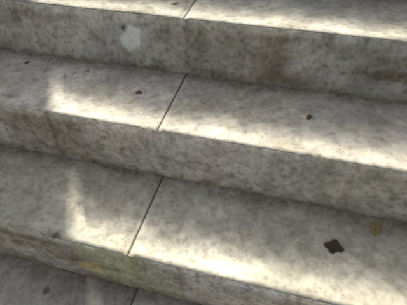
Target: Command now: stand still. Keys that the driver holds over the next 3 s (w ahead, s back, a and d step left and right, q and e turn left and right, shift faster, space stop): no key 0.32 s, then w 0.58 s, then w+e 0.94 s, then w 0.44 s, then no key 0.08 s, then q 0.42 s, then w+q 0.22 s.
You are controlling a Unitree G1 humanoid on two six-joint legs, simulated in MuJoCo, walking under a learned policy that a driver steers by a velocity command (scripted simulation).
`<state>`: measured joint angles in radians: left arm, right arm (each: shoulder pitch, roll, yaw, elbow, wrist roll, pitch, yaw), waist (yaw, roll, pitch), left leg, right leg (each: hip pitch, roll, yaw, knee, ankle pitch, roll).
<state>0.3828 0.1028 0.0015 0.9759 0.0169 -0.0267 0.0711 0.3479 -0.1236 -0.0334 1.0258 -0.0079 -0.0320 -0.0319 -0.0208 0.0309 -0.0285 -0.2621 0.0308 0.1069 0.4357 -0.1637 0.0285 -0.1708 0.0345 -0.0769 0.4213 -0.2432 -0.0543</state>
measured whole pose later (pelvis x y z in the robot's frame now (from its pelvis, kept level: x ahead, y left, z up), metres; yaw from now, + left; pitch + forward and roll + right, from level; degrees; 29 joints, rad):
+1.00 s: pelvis +0.25 +0.10 +0.09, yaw -1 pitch +3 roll +2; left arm 0.28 0.19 0.07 0.83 0.04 -0.12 -0.02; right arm 0.16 -0.17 -0.05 0.86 -0.03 -0.04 0.00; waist 0.04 -0.03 -0.03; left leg -0.70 0.04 0.24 1.10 -0.44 0.12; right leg -0.66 0.00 0.13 1.84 0.07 -0.11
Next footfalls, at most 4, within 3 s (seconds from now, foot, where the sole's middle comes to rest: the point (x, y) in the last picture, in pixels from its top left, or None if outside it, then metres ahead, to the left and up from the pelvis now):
0.84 left None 0.37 0.17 -0.59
1.42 right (198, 234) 0.60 0.05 -0.41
1.90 left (180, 98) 0.96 0.09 -0.22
2.40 right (319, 11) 1.11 -0.32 -0.04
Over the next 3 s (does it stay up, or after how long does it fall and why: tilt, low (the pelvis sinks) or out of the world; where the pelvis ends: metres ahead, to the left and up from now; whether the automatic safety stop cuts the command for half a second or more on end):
stays up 1.13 -0.17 0.74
